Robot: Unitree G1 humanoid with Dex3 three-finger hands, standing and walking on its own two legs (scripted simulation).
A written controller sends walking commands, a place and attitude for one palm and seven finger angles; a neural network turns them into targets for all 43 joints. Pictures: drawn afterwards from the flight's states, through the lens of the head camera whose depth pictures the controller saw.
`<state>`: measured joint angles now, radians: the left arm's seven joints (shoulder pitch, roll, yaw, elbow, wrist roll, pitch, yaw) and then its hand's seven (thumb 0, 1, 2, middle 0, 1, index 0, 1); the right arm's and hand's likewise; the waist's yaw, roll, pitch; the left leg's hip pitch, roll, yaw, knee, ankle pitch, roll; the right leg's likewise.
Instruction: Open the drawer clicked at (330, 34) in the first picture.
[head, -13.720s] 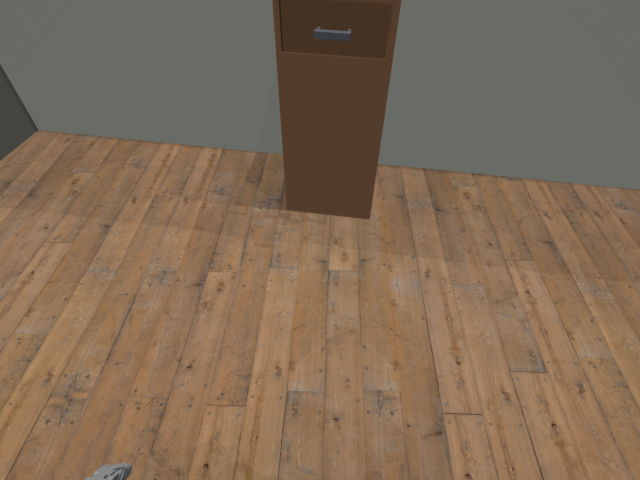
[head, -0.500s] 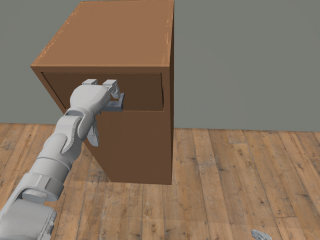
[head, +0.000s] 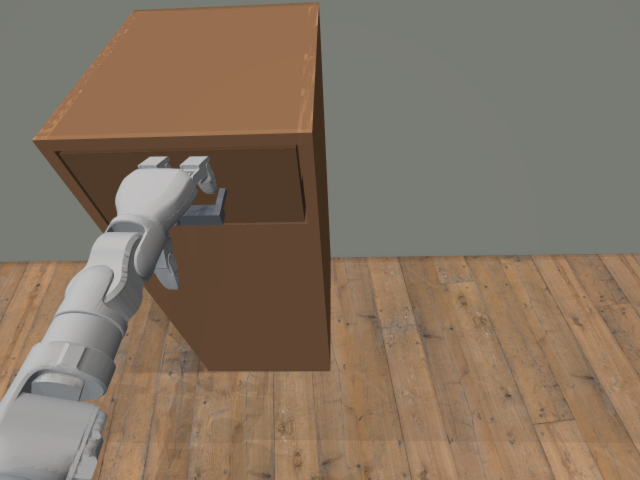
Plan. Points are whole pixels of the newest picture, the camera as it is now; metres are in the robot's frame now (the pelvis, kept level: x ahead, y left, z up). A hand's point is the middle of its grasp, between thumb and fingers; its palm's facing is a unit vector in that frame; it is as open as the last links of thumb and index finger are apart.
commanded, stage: move the hooked fingers above the handle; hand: left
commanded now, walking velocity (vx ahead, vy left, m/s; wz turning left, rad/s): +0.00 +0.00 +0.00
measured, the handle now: (188, 205) +0.49 +0.23 +0.05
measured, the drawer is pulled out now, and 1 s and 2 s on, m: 0.00 0.00 0.00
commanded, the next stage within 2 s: none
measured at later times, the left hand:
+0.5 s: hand (181, 205) +0.44 +0.21 +0.10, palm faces +0.05 -0.03 -1.00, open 13.8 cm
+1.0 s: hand (169, 210) +0.43 +0.22 +0.10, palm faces +0.05 -0.02 -1.00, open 13.8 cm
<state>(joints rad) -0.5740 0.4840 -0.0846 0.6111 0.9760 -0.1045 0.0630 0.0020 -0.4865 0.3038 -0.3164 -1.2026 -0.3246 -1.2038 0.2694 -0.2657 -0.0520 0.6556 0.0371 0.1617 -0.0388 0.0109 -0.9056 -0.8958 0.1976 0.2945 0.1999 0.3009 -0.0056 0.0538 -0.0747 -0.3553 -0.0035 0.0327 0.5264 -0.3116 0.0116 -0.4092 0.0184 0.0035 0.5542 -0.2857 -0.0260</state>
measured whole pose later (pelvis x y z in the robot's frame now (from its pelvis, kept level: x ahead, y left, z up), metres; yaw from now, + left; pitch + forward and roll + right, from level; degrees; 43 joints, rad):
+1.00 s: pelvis -0.01 +0.01 +0.00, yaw +0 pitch +9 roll +0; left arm -0.67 0.49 -0.09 0.69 1.01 -0.13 0.14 0.00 -0.49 0.30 -0.32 -1.20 -0.32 -1.20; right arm 0.25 -0.27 -0.06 0.67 0.03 0.13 -0.04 0.01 -0.91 -0.90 0.20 0.29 0.20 0.30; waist -0.01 0.04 -0.07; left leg -0.39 -0.01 0.03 0.55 -0.31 0.02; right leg -0.44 0.01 0.00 0.57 -0.28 -0.02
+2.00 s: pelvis -0.01 +0.01 +0.00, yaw -1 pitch +10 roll +0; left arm -0.74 0.44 -0.14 0.73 1.02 -0.05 0.22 0.00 -0.49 0.30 -0.44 -1.29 -0.32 -1.21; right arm 0.20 -0.25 -0.01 0.69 0.04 0.14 -0.04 0.01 -0.91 -0.90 0.20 0.29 0.20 0.30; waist -0.01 0.06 -0.07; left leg -0.39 -0.01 0.06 0.53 -0.30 0.02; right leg -0.45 0.01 0.03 0.55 -0.26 -0.01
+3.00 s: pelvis -0.01 +0.02 +0.00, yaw +1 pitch +8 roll +0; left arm -0.64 0.51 -0.13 0.64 0.98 -0.21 0.07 0.00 -0.49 0.30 -0.32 -1.21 -0.33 -1.20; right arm 0.29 -0.27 -0.06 0.68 0.03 0.12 -0.06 0.01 -0.90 -0.90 0.20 0.29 0.20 0.30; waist 0.00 0.04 -0.06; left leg -0.41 -0.02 0.01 0.58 -0.32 0.03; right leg -0.43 0.00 -0.01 0.56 -0.28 -0.01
